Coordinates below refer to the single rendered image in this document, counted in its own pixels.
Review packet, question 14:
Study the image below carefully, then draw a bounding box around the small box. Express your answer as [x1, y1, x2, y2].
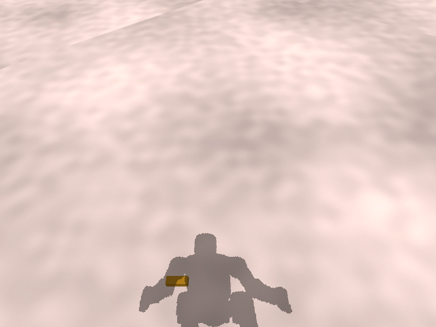
[166, 276, 189, 286]

